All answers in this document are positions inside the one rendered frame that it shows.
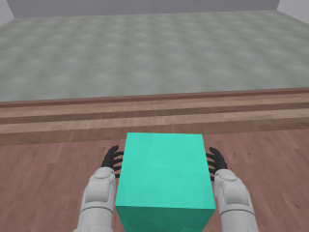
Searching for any right robot hand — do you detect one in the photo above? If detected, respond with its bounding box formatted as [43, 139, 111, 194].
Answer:
[206, 147, 228, 182]

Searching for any carton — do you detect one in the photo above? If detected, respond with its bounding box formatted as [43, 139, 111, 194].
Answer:
[115, 132, 216, 232]

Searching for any left robot hand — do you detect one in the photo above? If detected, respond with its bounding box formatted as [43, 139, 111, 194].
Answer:
[101, 145, 125, 179]

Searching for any robot left forearm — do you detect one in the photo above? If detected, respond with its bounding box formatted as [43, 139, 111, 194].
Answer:
[73, 166, 116, 232]

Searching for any robot right forearm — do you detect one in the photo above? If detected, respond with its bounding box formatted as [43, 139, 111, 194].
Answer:
[213, 168, 259, 232]

